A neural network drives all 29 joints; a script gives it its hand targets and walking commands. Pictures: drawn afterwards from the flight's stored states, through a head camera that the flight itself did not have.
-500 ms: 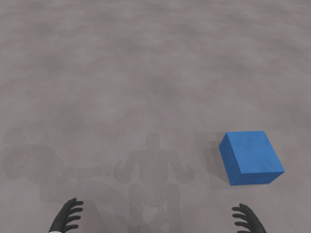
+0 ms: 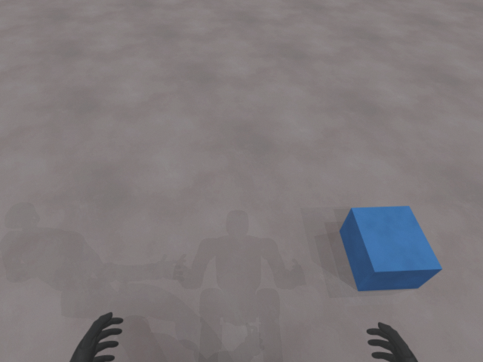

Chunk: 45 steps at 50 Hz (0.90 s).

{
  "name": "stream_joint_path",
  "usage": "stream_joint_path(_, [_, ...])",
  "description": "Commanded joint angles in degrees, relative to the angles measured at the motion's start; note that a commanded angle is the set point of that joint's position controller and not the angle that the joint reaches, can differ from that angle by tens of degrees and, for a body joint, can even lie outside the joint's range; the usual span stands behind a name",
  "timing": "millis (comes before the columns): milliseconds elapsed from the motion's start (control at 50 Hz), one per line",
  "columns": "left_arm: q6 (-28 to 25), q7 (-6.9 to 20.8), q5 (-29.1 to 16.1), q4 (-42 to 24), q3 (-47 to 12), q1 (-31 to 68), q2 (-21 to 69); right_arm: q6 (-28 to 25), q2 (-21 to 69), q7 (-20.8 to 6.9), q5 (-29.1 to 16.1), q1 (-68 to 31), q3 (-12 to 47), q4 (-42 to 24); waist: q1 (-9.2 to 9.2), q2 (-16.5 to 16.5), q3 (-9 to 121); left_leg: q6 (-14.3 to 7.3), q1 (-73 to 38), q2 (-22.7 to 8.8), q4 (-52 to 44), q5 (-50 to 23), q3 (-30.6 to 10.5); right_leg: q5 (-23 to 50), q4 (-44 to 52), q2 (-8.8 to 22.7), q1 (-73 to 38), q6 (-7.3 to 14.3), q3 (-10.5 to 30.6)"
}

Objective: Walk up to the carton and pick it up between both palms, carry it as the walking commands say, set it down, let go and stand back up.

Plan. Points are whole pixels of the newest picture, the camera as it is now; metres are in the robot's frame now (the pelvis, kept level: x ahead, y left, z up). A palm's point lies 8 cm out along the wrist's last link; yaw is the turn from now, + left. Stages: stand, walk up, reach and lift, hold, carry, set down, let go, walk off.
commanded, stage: stand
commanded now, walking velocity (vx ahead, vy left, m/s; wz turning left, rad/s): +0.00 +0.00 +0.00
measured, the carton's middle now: (384, 247) +0.66 -0.62 -0.66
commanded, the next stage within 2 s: walk up in 0.14 s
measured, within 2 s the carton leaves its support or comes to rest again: neither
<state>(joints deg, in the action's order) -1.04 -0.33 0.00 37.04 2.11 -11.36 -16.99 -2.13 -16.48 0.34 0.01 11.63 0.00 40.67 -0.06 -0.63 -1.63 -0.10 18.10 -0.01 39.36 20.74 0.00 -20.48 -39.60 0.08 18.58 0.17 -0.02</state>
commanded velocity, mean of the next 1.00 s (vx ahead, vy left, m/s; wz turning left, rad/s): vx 0.19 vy -0.05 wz -0.34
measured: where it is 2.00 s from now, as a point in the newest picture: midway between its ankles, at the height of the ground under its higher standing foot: (320, 345)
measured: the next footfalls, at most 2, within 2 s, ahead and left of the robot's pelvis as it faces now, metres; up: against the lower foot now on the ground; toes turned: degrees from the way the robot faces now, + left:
left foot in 0.92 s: +0.00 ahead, +0.12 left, +0.00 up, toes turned -12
right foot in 1.22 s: +0.18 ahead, -0.33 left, +0.00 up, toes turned -25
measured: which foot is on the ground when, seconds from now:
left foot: down 0.00-0.62, up 0.64-0.90, down 0.92-1.00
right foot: down 0.00-0.92, up 0.94-1.00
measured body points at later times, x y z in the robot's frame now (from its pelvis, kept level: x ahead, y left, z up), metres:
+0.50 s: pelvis -0.02 +0.00 +0.00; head +0.00 +0.00 +0.45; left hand +0.13 +0.27 -0.10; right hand +0.10 -0.27 -0.11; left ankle +0.00 +0.12 -0.72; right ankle +0.00 -0.11 -0.70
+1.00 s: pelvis +0.01 -0.05 +0.01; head +0.02 -0.04 +0.46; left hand +0.20 +0.17 -0.11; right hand +0.01 -0.34 -0.10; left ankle -0.04 +0.13 -0.72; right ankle -0.01 -0.15 -0.68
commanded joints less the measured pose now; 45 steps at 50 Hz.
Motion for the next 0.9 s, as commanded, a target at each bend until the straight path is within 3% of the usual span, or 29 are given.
stream_joint_path(0, [-2.6, 0.0, 1.2, -0.9, 3.7, 4.1, -12.6, -2.1, -13.7, 0.2, 1.8, -3.9, -5.0, -2.5, 0.23, 0.3, 4.8, -4.1, -0.9, -4.9, -7.1, -12.5, -5.6, 12.3, 6.8, 5.5, -3.3, 4.3, 5.1])
stream_joint_path(300, [-2.4, 0.2, 1.1, 1.4, 3.5, 4.5, -12.6, -2.1, -14.1, 0.1, 1.7, -4.7, -4.5, 0.1, -0.11, 0.9, 3.4, -4.1, -0.4, -5.5, -10.0, -9.4, -6.8, 9.0, 8.4, 5.1, -3.3, 4.2, 5.1])
stream_joint_path(320, [0.6, 1.6, 0.0, 2.6, 1.9, 1.7, -7.5, 1.4, -7.3, -0.7, 0.3, -0.4, -3.4, -1.5, 1.61, 4.1, 5.2, -4.5, -3.5, -9.2, -14.2, 11.8, -6.6, -9.1, 9.0, 6.2, 3.3, 2.7, 8.5])
stream_joint_path(340, [1.5, 1.8, 1.4, 1.6, 1.2, 1.4, -7.7, 3.1, -9.0, 0.5, 1.1, -3.4, -3.7, -1.5, 1.5, 7.3, -4.9, -2.6, -5.0, -10.2, -14.3, -1.4, -4.4, 15.9, 5.2, 4.5, 10.9, 2.5, 9.5])
stream_joint_path(360, [1.9, 1.7, 1.4, 1.3, 1.6, -0.2, -7.1, 3.6, -9.2, 1.3, 1.0, -1.4, -3.8, -1.4, 1.23, 7.5, -2.6, -4.4, -6.7, -12.9, -14.8, -12.5, -4.6, 23.1, -0.5, 2.5, 9.4, 1.6, 5.0])
stream_joint_path(380, [2.2, 1.8, 1.1, 1.0, 1.8, -0.7, -6.6, 3.9, -9.8, 1.8, 0.6, 0.0, -3.7, -0.9, 1.21, 8.5, 0.2, -6.6, -7.9, -16.0, -15.1, -21.2, -5.6, 20.2, -5.6, 0.5, 7.3, 0.2, 1.7])
stream_joint_path(400, [2.6, 1.8, 0.9, 0.8, 2.0, -0.5, -5.8, 4.0, -9.7, 2.1, 0.4, 0.6, -3.8, -0.7, 1.41, 10.4, 1.6, -8.7, -7.5, -19.3, -15.9, -26.3, -7.1, 8.1, -9.2, -0.7, 7.1, -0.8, -0.1])
stream_joint_path(420, [3.2, 2.1, 0.8, 0.6, 1.9, -0.3, -5.1, 4.1, -10.2, 1.9, 0.3, -0.1, -4.2, -1.2, 1.34, 11.6, 3.0, -10.5, -8.7, -23.0, -17.5, -26.9, -9.5, -5.7, -14.3, -1.0, 9.9, -1.2, 0.1])
stream_joint_path(440, [3.8, 2.3, 0.9, 0.6, 2.1, 0.8, -4.9, 4.2, -10.1, 1.8, 0.7, -1.1, -4.1, -1.6, 1.22, 10.3, 2.2, -11.5, -6.6, -24.6, -18.6, -24.5, -9.9, -10.3, -19.1, 0.2, 10.9, -1.8, 0.5])
stream_joint_path(460, [4.2, 2.4, 1.2, 0.6, 1.9, 0.8, -4.5, 4.5, -9.7, 1.9, 1.0, -2.1, -4.2, -1.8, 0.56, 9.2, 1.2, -11.0, -4.4, -23.9, -19.0, -19.0, -8.5, -10.0, -18.7, 1.2, 10.1, -1.7, 1.0])
stream_joint_path(500, [4.2, 2.7, 1.5, 0.6, 1.2, 0.3, -3.5, 5.0, -8.7, 2.1, 1.3, -4.4, -4.3, -1.7, -0.94, 7.9, 1.0, -7.6, -3.1, -20.0, -16.4, -14.3, -3.2, -7.9, -9.0, 2.3, 6.6, -0.8, 0.3])
stream_joint_path(540, [3.7, 2.4, 1.4, 2.2, 0.5, -2.9, -2.6, 5.4, -8.0, 1.7, 1.4, -5.3, -4.8, -1.7, -3.13, 7.7, 3.1, -3.8, -1.8, -15.3, -10.1, -10.4, 3.2, 2.7, 6.5, -0.5, -1.8, -0.3, -3.5])
stream_joint_path(560, [3.2, 2.0, 1.9, 2.3, 1.0, -3.4, -5.0, 5.4, -6.6, 1.3, 1.5, -3.5, -4.6, -1.9, -3.29, 0.3, 4.4, -1.8, 0.2, -10.9, -1.5, -3.4, 6.7, 9.4, 12.1, 2.8, -4.5, 1.6, 4.3])
stream_joint_path(580, [2.9, 1.8, 2.1, 2.1, 2.4, -5.8, -11.1, 5.5, -4.5, 0.9, 1.5, -3.5, -4.2, -3.5, -4.71, -15.6, 4.7, 1.6, 9.8, -3.6, 12.3, 10.2, 9.6, 19.6, 17.3, 15.8, -8.5, 6.1, 24.9])
stream_joint_path(600, [3.2, 1.6, 1.9, 2.4, 2.7, -9.1, -13.8, 6.1, -4.5, 0.8, 1.6, -6.5, -3.6, -4.8, -5.81, -18.4, 3.8, 2.4, 14.5, -1.1, 19.6, 16.4, 2.2, 26.4, 21.4, 20.4, -7.4, 10.5, 35.3])
stream_joint_path(620, [3.2, 1.2, 1.8, 2.9, 2.5, -8.1, -12.6, 6.1, -4.8, 0.7, 1.6, -7.8, -4.2, -4.8, -4.84, -13.1, 3.5, 2.3, 13.3, -2.0, 22.3, 14.7, 0.0, 25.5, 22.4, 19.1, -6.7, 11.1, 32.6])
stream_joint_path(640, [3.2, 1.0, 1.9, 2.7, 2.3, -6.8, -11.0, 6.1, -4.7, 0.6, 1.7, -8.4, -4.5, -4.3, -3.97, -10.8, 2.3, 2.2, 12.8, -1.8, 22.9, 11.8, -1.0, 22.8, 22.2, 16.4, -5.0, 10.6, 30.5])
stream_joint_path(660, [3.3, 1.7, 1.7, 2.3, 2.5, -4.7, -10.2, 5.0, -6.0, 0.1, 1.9, -6.8, -4.9, -3.2, -4.28, -11.5, 6.3, 1.7, 9.2, -2.4, 20.9, 6.7, 0.5, -3.1, 25.2, 11.9, -5.1, 10.5, 27.4])
stream_joint_path(680, [3.7, 3.1, 2.1, 0.7, 4.1, 1.0, -10.6, 4.6, -8.3, 0.3, 1.0, -3.7, -5.0, -0.2, -3.45, -17.6, 5.8, 2.8, 5.0, -3.9, 14.5, 8.1, 1.9, -19.9, 25.4, 8.1, -0.4, 10.0, 20.5])
stream_joint_path(700, [3.4, 2.9, 1.8, 0.9, 3.6, 0.5, -9.1, 3.9, -6.9, -0.3, 1.2, -4.0, -4.7, -0.7, -2.96, -15.6, 5.3, 3.7, 2.9, -2.1, 12.9, 8.2, 4.7, -19.2, 27.2, 7.8, 0.5, 8.7, 20.9])
stream_joint_path(780, [1.9, 3.0, 1.1, 4.5, 3.2, -6.2, -8.6, 1.6, -4.3, -0.3, 0.4, -5.2, -3.6, 0.4, -4.23, -5.4, 6.7, 3.6, -3.2, -0.4, -4.5, 8.8, 5.5, -6.7, 24.9, 6.3, -7.1, 8.3, 22.1])
stream_joint_path(800, [1.7, 3.2, 0.8, 4.4, 2.9, -4.9, -8.3, 1.3, -4.3, 0.0, 0.4, -2.4, -3.7, 1.5, -2.69, -4.5, 7.0, 3.4, -9.6, 0.2, -10.8, 6.7, 6.4, -5.4, 23.5, 4.9, -4.8, 6.7, 20.4])
stream_joint_path(820, [1.7, 3.4, 0.6, 3.6, 2.7, -1.7, -8.0, 1.1, -5.0, 0.5, 0.7, 3.1, -4.0, 3.4, 0.72, -4.0, 7.3, 2.4, -21.2, -0.2, -18.7, 2.4, 6.8, -4.8, 20.8, 2.5, 2.6, 3.6, 17.2])
stream_joint_path(840, [1.5, 3.6, 0.7, 2.1, 2.5, 2.3, -7.0, 0.9, -7.1, 1.1, 1.0, 11.4, -4.7, 5.7, 5.52, -1.7, 7.7, 0.2, -36.7, -4.0, -24.7, -0.5, 3.4, -4.0, 15.5, -0.3, 15.0, -0.3, 13.3])
stream_joint_path(860, [1.1, 3.6, 1.3, -0.5, 1.2, 7.1, -3.7, 0.8, -11.5, 1.8, 1.7, 16.9, -5.7, 7.1, 8.77, 10.2, 4.6, -2.4, -43.1, -15.9, -32.3, 6.8, -9.1, -6.2, 3.9, -3.0, 28.6, -1.7, 8.7])
stream_joint_path(880, [0.8, 3.6, 2.0, -2.7, 0.3, 10.6, -1.5, 0.7, -14.2, 2.2, 2.6, 16.0, -6.1, 6.9, 7.45, 18.8, -0.6, -4.3, -35.5, -29.2, -33.7, 13.5, -19.4, -3.5, -11.3, -0.2, 34.9, -0.3, 4.5])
